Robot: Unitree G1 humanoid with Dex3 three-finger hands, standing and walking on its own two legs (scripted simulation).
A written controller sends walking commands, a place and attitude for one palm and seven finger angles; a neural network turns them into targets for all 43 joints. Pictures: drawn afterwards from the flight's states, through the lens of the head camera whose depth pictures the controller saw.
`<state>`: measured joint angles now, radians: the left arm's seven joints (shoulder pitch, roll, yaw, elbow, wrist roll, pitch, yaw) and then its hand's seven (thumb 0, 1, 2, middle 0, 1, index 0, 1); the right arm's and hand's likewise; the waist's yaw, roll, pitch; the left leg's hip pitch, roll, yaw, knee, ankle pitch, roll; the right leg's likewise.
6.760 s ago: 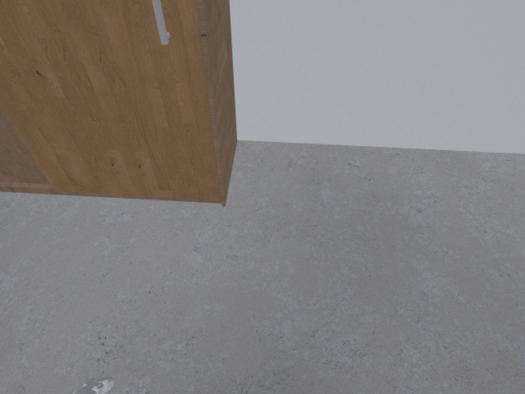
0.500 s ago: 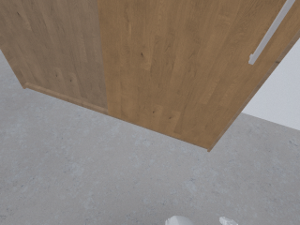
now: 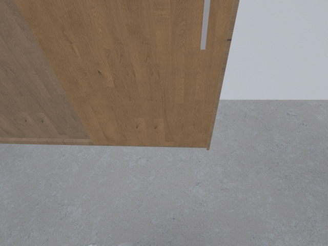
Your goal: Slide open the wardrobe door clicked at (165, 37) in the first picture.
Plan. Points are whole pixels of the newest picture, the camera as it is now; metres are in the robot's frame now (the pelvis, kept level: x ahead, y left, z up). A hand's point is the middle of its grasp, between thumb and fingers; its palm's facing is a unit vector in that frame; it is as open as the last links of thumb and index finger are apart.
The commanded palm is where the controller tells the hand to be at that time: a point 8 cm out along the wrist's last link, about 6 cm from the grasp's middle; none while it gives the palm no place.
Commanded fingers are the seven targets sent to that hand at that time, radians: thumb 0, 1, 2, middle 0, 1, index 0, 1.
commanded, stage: take the last steps up to it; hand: right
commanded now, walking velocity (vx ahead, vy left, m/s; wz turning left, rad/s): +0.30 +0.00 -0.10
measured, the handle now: (206, 6) +0.86 -0.14 +0.21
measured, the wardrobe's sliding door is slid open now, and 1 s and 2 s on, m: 0.00 0.00 0.00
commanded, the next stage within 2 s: come to a stop and stand still in 1.20 s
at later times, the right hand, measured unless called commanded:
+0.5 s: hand out of the picture +0.12 -0.13 -0.16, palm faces +0.10 +0.97 -0.23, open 7.3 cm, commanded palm none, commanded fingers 0.00 -0.90 -0.90 0.20 0.30 0.20 0.30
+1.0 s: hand out of the picture +0.14 -0.17 -0.19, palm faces +0.19 +0.97 -0.13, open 7.4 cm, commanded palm none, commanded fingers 0.00 -0.90 -0.90 0.20 0.30 0.20 0.30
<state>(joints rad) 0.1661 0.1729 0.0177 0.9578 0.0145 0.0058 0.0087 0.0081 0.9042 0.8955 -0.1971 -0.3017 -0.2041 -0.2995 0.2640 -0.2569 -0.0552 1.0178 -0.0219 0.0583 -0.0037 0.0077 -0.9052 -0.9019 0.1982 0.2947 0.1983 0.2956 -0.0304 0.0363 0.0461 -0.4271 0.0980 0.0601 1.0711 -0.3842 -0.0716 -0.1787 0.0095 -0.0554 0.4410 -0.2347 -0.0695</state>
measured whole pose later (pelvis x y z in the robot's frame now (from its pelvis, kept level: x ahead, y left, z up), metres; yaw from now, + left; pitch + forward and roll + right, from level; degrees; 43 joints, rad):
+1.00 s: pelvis +0.25 -0.03 -0.02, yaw -3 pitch -2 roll +1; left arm 0.10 0.14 0.03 1.00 0.02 -0.07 0.00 0.01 0.91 0.90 -0.19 -0.30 -0.20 -0.30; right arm 0.43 -0.12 -0.03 1.17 -0.01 -0.02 -0.02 0.01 -0.90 -0.90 0.20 0.30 0.20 0.30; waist -0.06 0.02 0.09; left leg -0.31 0.09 0.06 1.19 -0.45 0.00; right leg -0.33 -0.04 -0.17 0.60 -0.25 -0.07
